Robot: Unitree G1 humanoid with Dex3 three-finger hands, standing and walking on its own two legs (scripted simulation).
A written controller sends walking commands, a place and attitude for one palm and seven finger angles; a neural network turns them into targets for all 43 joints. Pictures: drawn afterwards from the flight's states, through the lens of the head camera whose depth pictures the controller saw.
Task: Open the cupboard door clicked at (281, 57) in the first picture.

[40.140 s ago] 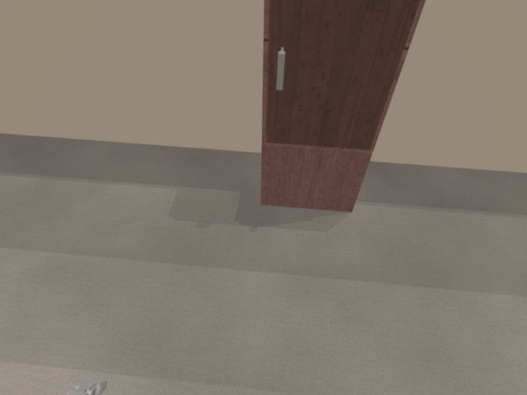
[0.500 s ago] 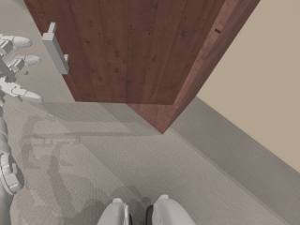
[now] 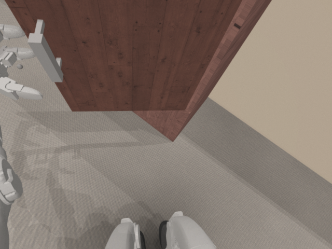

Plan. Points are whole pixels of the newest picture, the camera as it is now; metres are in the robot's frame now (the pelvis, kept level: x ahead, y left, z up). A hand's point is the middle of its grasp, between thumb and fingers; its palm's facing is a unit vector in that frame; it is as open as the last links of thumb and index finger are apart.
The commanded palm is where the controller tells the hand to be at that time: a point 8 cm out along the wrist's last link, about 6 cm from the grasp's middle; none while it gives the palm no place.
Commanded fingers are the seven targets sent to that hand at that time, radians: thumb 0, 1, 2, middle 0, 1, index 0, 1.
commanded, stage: move the hooked fingers beside the handle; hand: left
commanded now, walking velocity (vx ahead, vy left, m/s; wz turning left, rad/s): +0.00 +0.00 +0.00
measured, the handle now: (49, 53) +0.54 +0.22 +0.06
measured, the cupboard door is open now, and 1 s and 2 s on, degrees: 42 41 41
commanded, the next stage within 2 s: slide the fingers in behind the handle in 0.60 s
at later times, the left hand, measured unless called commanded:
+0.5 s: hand (17, 72) +0.49 +0.27 +0.07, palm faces +0.01 -1.00 -0.02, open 14.0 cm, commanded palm +0.47 +0.30 +0.06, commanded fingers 0.00 -0.50 0.30 -0.30 -1.20 -0.30 -1.20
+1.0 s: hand (25, 70) +0.50 +0.26 +0.06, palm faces +0.00 -1.00 +0.01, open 14.0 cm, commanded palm +0.48 +0.28 +0.06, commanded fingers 0.00 -0.50 0.30 -0.30 -1.20 -0.30 -1.20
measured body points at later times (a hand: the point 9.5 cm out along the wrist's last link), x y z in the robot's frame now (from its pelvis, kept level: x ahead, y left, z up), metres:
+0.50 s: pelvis +0.00 -0.01 +0.00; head +0.14 +0.04 +0.43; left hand +0.48 +0.32 +0.07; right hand +0.03 -0.28 -0.09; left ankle -0.02 +0.03 -0.66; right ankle +0.01 -0.11 -0.66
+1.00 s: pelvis +0.00 -0.01 +0.00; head +0.15 +0.04 +0.42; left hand +0.49 +0.31 +0.06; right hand -0.01 -0.28 -0.09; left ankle -0.02 +0.03 -0.66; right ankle +0.01 -0.11 -0.66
